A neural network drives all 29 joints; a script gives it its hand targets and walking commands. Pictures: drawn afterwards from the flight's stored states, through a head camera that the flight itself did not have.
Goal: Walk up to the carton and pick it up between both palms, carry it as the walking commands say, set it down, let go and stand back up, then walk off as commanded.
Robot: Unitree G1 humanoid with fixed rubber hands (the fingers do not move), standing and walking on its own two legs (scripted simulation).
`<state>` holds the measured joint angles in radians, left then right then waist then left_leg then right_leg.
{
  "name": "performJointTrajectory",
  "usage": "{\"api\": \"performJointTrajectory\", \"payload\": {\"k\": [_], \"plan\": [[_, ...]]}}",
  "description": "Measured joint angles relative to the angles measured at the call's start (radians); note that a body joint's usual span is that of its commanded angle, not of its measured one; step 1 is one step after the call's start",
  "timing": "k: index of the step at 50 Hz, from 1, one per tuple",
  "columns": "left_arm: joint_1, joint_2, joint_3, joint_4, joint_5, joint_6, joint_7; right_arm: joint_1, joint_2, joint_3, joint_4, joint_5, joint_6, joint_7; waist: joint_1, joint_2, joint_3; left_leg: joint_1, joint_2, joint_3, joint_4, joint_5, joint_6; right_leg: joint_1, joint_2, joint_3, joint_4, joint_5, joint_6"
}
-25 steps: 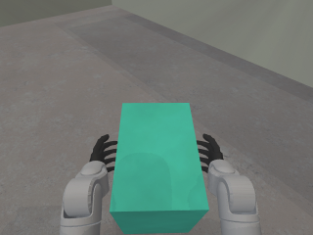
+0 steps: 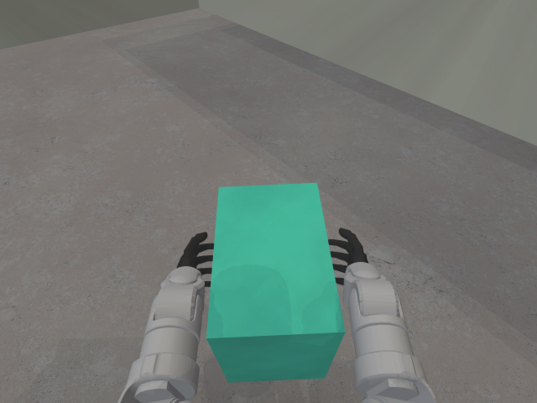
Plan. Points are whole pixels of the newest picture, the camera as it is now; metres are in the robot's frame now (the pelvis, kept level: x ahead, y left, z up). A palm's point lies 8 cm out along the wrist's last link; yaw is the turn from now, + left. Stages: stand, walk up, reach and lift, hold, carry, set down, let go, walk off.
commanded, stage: set down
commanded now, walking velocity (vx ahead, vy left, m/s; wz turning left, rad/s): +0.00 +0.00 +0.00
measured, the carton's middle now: (272, 283) +0.34 -0.03 -0.05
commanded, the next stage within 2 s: none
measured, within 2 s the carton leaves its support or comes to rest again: neither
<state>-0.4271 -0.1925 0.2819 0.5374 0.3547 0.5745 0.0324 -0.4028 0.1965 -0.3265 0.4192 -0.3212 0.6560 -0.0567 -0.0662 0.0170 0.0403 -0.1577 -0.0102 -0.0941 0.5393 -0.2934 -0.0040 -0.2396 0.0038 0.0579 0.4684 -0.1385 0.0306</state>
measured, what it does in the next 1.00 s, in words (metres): lowers itself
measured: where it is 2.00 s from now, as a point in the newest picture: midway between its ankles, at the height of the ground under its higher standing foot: outside the picture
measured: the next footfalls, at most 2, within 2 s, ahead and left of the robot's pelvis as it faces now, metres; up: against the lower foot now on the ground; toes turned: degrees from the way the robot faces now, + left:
none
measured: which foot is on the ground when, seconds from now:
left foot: down 0.00-1.00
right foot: down 0.00-1.00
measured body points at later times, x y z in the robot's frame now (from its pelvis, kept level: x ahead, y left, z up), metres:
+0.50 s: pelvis -0.01 +0.00 -0.02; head +0.09 -0.01 +0.42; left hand +0.36 +0.10 -0.07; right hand +0.33 -0.17 -0.06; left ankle +0.01 +0.13 -0.73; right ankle +0.08 -0.14 -0.73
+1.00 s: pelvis -0.02 +0.00 -0.09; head +0.16 -0.02 +0.33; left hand +0.40 +0.09 -0.15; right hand +0.35 -0.18 -0.16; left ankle +0.01 +0.14 -0.73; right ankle +0.08 -0.14 -0.73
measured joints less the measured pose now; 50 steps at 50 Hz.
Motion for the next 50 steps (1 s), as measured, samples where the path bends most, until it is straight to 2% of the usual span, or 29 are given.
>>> {"api": "performJointTrajectory", "payload": {"k": [5,11,18,23,30,42,50], "plan": [[-0.041,0.015,0.052,0.068,0.031,-0.047,-0.024,-0.054,0.022,-0.05,0.073,-0.055,-0.047,0.002,-0.009,0.011,0.0,-0.037,-0.005,-0.021,0.021,-0.002,-0.002,-0.031,0.004,-0.005,0.017,-0.005,-0.004],[-0.066,0.026,0.076,0.119,0.035,-0.118,-0.032,-0.072,0.029,-0.077,0.103,-0.077,-0.112,0.002,-0.016,0.022,0.018,-0.1,-0.014,-0.038,0.049,-0.005,-0.005,-0.087,0.003,-0.011,0.04,-0.01,-0.003],[-0.084,0.025,0.079,0.152,0.027,-0.216,-0.013,-0.069,0.027,-0.096,0.111,-0.083,-0.214,0.007,-0.02,0.02,0.02,-0.228,-0.026,-0.036,0.09,-0.006,-0.009,-0.216,0.0,0.002,0.08,-0.011,0.003],[-0.107,0.019,0.077,0.166,0.021,-0.283,0.012,-0.068,0.027,-0.113,0.106,-0.086,-0.293,0.012,-0.015,0.012,-0.002,-0.366,-0.036,-0.025,0.142,-0.013,-0.012,-0.358,-0.001,0.019,0.134,-0.017,0.01],[-0.139,0.018,0.066,0.16,-0.003,-0.354,0.023,-0.075,0.029,-0.142,0.082,-0.068,-0.383,0.02,-0.008,0.013,-0.037,-0.565,-0.051,-0.016,0.233,-0.033,-0.011,-0.56,-0.002,0.036,0.225,-0.035,0.019],[-0.176,0.018,0.062,0.118,-0.051,-0.39,0.023,-0.101,0.039,-0.163,0.033,-0.031,-0.432,0.023,-0.001,0.026,-0.107,-0.843,-0.066,-0.01,0.406,-0.089,-0.019,-0.846,0.013,0.055,0.405,-0.09,0.025],[-0.225,0.038,0.073,0.138,-0.065,-0.388,0.014,-0.134,0.04,-0.164,0.032,-0.01,-0.427,0.0,0.002,0.027,-0.154,-0.987,-0.071,-0.009,0.53,-0.139,-0.027,-0.997,0.031,0.063,0.532,-0.135,0.026]]}}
